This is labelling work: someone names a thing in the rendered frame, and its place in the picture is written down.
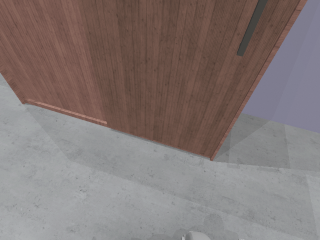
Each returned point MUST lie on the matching handle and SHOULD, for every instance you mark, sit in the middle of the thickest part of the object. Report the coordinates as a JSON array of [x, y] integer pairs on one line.
[[251, 26]]

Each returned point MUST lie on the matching wardrobe door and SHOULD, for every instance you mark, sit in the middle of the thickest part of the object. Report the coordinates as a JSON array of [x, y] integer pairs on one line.
[[44, 48], [168, 70]]

